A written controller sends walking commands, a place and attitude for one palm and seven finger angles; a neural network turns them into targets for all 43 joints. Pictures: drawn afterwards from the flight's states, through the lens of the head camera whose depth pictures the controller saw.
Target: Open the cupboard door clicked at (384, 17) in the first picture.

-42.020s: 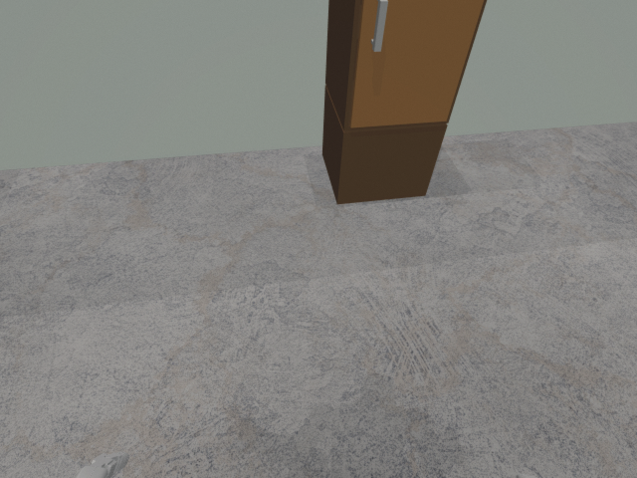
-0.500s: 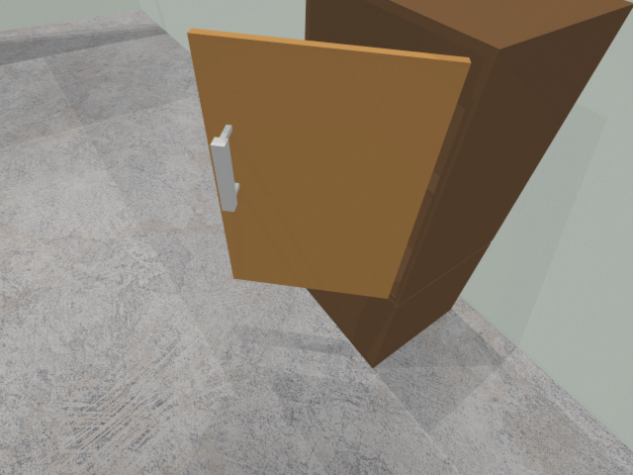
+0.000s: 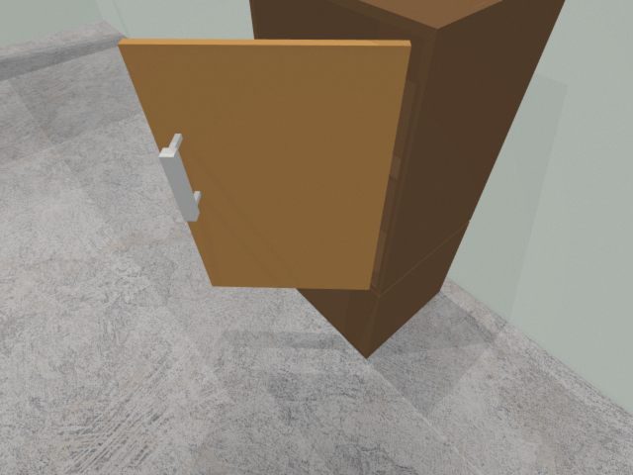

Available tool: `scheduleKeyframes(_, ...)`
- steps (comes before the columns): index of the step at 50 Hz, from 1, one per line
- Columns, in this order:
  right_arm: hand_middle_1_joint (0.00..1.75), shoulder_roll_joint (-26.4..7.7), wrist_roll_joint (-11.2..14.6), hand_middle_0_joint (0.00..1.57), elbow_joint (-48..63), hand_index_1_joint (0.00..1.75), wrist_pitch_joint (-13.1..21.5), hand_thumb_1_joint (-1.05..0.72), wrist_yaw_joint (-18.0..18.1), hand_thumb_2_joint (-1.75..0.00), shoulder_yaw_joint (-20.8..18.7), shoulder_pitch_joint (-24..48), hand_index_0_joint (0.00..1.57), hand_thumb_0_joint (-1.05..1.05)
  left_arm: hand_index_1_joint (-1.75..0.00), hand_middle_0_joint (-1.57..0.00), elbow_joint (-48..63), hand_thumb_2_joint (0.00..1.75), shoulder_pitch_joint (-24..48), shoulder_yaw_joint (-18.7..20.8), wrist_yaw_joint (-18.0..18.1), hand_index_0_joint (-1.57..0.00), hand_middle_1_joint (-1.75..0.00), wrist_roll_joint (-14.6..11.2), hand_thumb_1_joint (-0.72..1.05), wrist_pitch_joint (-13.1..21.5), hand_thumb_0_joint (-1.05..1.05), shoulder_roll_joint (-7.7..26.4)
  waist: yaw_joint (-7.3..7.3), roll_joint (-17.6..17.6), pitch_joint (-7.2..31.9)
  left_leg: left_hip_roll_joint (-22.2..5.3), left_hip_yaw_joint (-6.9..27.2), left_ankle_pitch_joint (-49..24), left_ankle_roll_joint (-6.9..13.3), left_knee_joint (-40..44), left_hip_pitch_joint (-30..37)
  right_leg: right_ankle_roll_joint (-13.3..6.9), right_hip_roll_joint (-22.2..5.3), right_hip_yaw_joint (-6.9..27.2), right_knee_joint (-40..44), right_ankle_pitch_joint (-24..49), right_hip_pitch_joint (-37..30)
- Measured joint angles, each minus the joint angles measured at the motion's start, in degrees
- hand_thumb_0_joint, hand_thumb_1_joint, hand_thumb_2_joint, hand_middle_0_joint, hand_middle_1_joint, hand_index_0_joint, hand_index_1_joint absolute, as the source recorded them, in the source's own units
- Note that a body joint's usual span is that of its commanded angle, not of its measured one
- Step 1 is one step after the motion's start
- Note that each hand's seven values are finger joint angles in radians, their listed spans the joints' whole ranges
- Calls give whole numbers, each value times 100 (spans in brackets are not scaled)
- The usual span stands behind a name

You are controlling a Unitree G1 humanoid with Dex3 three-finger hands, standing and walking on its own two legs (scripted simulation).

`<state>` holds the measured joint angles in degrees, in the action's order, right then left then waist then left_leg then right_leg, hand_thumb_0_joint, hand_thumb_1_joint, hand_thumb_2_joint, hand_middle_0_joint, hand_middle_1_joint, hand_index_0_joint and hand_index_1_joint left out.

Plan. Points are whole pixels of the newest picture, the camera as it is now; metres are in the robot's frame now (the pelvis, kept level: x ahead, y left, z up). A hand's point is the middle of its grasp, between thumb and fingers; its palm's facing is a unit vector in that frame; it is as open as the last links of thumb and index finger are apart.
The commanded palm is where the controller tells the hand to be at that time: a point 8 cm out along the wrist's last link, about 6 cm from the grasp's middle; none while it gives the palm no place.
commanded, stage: come to a stop and stand still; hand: left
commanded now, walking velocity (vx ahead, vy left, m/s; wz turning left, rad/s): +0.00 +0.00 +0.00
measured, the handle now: (184, 178) +0.56 +0.25 +0.04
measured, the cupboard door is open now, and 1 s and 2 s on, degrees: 47 47 47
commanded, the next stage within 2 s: look again from close up in 0.42 s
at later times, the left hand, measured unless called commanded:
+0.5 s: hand out of the picture +0.02 +0.16 -0.16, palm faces +0.01 -0.98 -0.22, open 7.4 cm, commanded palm none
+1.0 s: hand out of the picture +0.03 +0.18 -0.16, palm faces +0.02 -0.98 -0.20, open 7.4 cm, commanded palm none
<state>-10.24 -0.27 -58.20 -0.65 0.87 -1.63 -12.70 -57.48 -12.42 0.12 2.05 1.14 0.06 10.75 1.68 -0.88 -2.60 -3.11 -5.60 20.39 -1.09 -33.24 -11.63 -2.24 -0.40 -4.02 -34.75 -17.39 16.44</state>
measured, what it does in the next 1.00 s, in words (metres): stands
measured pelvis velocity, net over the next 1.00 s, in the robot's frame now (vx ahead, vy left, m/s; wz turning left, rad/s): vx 0.02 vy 0.00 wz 0.01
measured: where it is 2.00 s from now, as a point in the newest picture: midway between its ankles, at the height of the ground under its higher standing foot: outside the picture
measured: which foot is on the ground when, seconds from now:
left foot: down 0.00-1.00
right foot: down 0.00-1.00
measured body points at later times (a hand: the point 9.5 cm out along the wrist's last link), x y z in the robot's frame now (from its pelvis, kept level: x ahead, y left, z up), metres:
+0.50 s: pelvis +0.00 -0.02 +0.01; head +0.03 -0.03 +0.46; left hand +0.02 +0.22 -0.14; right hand -0.03 -0.23 -0.15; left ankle -0.03 +0.13 -0.73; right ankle +0.01 -0.09 -0.73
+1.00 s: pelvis +0.02 +0.00 +0.01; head +0.03 +0.00 +0.46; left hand +0.03 +0.23 -0.15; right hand +0.03 -0.22 -0.15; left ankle -0.03 +0.13 -0.73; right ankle +0.01 -0.09 -0.73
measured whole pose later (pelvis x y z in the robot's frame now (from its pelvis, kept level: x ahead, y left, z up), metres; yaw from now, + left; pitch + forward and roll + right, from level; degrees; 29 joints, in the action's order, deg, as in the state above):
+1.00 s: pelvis +0.02 +0.00 +0.01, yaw +1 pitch -1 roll +0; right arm -8.8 -0.8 -64.6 1.3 1.6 0.6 -14.8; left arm -64.4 -14.3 -0.5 1.3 0.8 1.1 10.0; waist -0.4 0.5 -1.7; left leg -2.8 -5.2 16.7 -1.4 -23.6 -6.2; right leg -2.1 0.0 -4.7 -26.2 -14.6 11.2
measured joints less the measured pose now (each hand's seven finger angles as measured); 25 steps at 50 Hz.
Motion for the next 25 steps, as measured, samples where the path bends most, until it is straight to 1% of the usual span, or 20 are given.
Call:
scheduleKeyframes(2, 30, -17, -24, 20, 57, 29, 25, -91, -14, -90, 18, -82, 20, 1, -30, -20, -23, 90, -3, -60, -27, -20, -30, -21, 91, 0, 0, -81, 33, -23, 100, 4, 42, -59, -34, 103, 77, -18, -1, -43, 72, 16, -84)
scheduleKeyframes(4, 30, -27, -46, 20, 89, 29, 31, -91, -20, -90, 47, -149, 20, 1, -30, -20, -5, 90, 16, -77, -35, -20, -30, -38, 91, 6, 0, -147, 18, -77, 161, -15, 71, -118, -43, 191, 124, -32, 25, -76, 185, 71, -152)
scheduleKeyframes(8, 30, -30, -78, 20, 64, 29, 24, -92, -18, -90, 90, -232, 20, 1, -30, -21, 19, 90, 43, -108, -78, -21, -30, -40, 92, 57, 0, -176, -13, -129, 183, -37, 94, -274, -71, 414, 192, -77, 62, -108, 407, 212, -228)
scheduleKeyframes(16, 30, 40, -100, 20, -163, 29, 49, -92, -57, -90, 180, -514, 20, 1, -30, -21, -119, 90, -54, -62, -96, -21, -30, -48, 92, 57, 0, -101, -33, -93, 96, -85, 122, -469, -118, 720, 221, -143, 133, -146, 721, 392, -270)
scheduleKeyframes(25, 30, 135, -73, 20, -526, 29, 86, -91, -22, -90, 235, -706, 20, 1, -30, -20, -447, 90, -219, -60, -95, -20, -30, -67, 91, 81, 1, -96, -75, -29, 3, -95, 129, -487, -149, 868, 295, -137, 155, -155, 878, 413, -352)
